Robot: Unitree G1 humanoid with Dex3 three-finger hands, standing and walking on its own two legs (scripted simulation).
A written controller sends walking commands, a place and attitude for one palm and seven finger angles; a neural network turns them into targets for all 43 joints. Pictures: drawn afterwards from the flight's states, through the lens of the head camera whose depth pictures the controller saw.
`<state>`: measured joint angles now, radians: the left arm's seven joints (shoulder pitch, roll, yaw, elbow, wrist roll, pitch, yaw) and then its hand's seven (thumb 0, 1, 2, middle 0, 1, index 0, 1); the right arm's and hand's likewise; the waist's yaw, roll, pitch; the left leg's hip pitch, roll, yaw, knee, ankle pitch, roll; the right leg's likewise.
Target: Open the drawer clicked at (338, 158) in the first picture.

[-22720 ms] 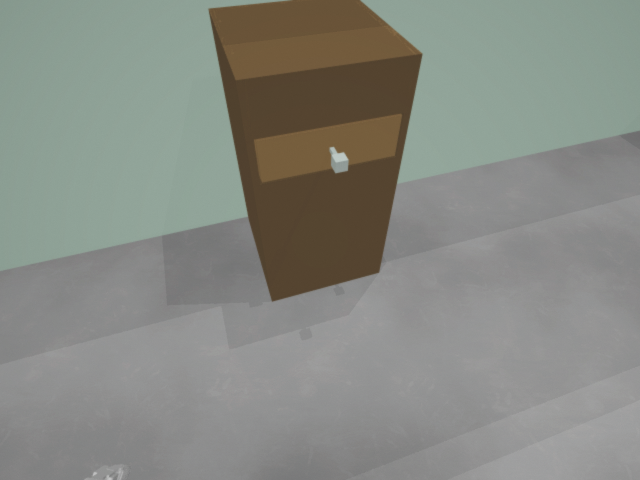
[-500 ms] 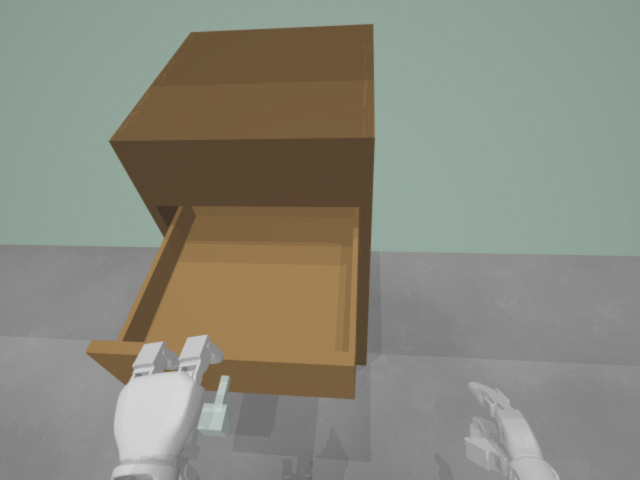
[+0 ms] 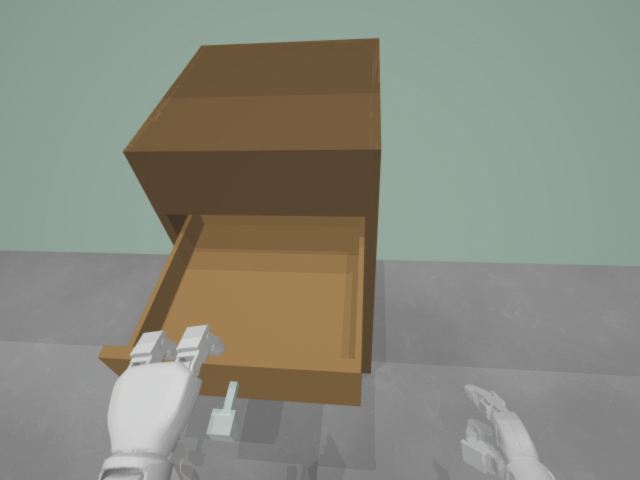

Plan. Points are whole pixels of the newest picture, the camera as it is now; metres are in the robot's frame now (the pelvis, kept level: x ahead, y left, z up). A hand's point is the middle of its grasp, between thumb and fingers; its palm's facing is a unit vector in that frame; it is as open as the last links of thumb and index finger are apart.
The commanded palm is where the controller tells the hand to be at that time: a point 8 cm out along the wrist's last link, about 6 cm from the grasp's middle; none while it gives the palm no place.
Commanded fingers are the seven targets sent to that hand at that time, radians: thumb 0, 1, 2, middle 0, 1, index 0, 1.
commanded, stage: lift the hand off the handle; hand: left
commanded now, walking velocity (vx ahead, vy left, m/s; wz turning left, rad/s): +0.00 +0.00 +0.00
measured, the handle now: (227, 411) +0.23 +0.19 -0.11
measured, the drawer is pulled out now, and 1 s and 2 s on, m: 0.30 0.30 0.30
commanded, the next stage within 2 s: draw the hand back to the body in 0.24 s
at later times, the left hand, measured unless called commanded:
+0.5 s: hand (170, 398) +0.19 +0.20 +0.05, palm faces +0.08 -0.15 -0.99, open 13.9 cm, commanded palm +0.15 +0.21 +0.11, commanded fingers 0.00 -0.50 0.30 -0.30 -1.20 -0.30 -1.20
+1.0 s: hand (129, 380) +0.19 +0.23 +0.10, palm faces +0.14 -0.48 -0.86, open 13.8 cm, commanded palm +0.15 +0.25 +0.15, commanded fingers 0.00 -0.36 0.36 -0.29 -1.11 -0.29 -1.11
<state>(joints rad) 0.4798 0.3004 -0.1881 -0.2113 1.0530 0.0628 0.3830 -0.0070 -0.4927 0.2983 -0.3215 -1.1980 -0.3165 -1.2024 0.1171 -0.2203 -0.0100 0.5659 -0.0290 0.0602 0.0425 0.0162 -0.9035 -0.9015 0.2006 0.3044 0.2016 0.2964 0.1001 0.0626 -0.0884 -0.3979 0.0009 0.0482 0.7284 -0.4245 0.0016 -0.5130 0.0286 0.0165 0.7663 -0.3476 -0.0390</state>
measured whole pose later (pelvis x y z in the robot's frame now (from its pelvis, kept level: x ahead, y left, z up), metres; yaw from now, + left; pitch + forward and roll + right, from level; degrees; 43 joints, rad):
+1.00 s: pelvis +0.01 +0.01 +0.02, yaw +1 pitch +0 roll +0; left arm 0.52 0.36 -0.01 -0.39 0.59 0.03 0.19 -0.01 -0.49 0.30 -0.32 -1.20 -0.32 -1.20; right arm 0.12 -0.23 0.01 0.55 0.00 0.03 0.00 0.02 -0.90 -0.90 0.20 0.30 0.20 0.30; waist 0.10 0.09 -0.01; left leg -0.21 0.00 0.02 0.57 -0.36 0.02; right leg -0.30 0.02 0.00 0.57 -0.28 -0.02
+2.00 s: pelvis +0.02 +0.01 +0.03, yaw +4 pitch -2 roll -1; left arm 0.56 0.32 0.28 -0.49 -0.06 -0.12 0.12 0.01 0.86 0.88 -0.21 -0.32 -0.21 -0.32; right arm 0.18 -0.20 0.02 0.63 0.01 -0.15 -0.08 0.02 -0.90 -0.90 0.20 0.30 0.20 0.30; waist 0.06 0.07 0.01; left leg -0.09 0.00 -0.03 0.45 -0.32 0.01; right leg -0.16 0.02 -0.05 0.44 -0.25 -0.03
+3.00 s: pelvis -0.09 -0.01 +0.01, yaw +6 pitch +1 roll +0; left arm 0.63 0.41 0.42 -0.61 -0.04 -0.24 0.17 0.01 0.89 0.90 -0.21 -0.30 -0.21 -0.30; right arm 0.20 -0.20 -0.01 0.57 0.01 -0.11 -0.07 0.02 -0.90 -0.90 0.20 0.30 0.20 0.30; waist 0.00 -0.03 0.03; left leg -0.39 0.03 0.00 0.64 -0.27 -0.02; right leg -0.43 0.01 -0.02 0.63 -0.22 -0.02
